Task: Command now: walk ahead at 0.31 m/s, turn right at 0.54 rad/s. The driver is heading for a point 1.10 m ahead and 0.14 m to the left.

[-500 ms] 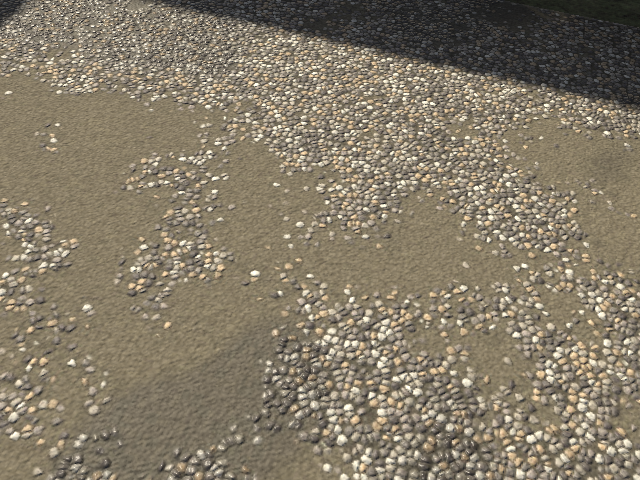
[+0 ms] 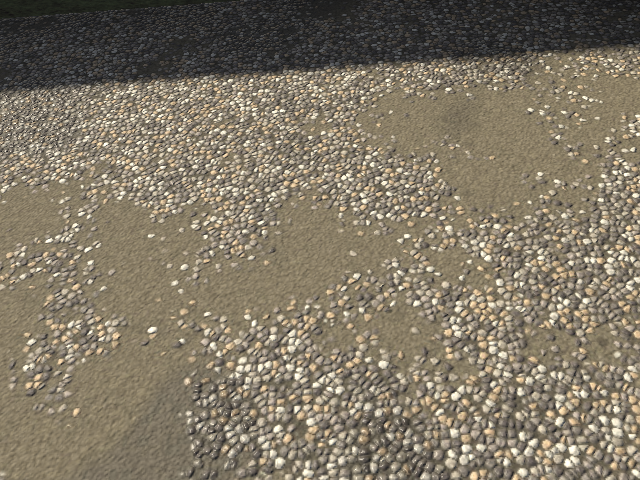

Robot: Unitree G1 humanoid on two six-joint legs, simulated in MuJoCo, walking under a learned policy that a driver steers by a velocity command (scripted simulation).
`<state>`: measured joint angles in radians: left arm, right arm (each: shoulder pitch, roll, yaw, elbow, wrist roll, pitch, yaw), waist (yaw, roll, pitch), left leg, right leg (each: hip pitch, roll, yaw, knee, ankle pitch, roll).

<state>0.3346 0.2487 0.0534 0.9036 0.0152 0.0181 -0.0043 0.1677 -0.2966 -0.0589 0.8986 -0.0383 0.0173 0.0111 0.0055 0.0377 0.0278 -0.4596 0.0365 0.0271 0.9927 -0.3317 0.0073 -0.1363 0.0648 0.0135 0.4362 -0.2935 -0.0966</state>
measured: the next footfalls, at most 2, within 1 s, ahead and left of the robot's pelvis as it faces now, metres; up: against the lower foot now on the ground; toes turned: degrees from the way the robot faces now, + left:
left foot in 0.40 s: +0.36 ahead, +0.06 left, +0.00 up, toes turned +1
right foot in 0.94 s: +0.71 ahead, -0.05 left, +0.00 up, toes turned +19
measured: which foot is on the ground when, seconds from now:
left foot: up 0.00-0.38, down 0.40-0.94, up 0.96-1.00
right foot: down 0.00-0.40, up 0.42-0.92, down 0.94-1.00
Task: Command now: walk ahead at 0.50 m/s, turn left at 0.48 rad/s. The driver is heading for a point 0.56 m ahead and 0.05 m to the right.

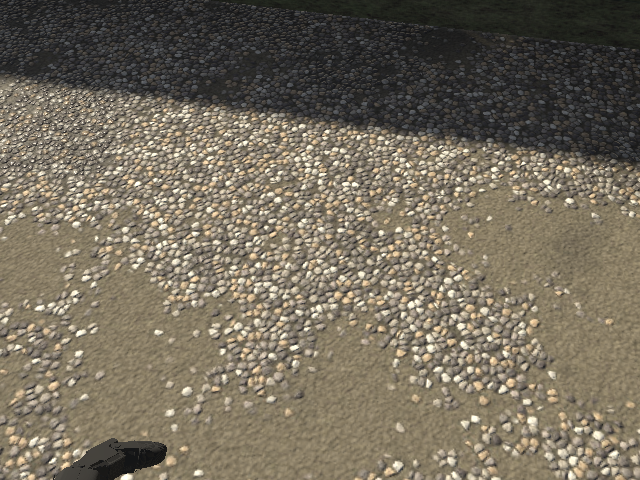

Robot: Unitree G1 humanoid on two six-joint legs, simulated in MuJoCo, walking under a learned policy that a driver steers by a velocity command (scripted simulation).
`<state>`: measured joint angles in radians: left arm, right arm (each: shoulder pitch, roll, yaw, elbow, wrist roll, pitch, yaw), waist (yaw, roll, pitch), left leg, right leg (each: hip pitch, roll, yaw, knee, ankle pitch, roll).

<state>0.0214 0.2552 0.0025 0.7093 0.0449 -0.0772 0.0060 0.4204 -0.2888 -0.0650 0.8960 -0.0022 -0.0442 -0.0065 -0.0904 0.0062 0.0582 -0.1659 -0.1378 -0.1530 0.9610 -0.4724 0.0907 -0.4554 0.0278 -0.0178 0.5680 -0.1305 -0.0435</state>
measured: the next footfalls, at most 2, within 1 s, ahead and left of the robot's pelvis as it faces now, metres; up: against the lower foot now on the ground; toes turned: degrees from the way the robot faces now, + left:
left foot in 0.44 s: +0.35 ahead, +0.13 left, +0.00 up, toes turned +6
right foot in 0.92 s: +0.59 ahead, -0.07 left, +0.00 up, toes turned -11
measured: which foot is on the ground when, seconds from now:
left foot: up 0.00-0.42, down 0.44-0.92, up 0.94-1.00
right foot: down 0.00-0.46, up 0.48-0.90, down 0.92-1.00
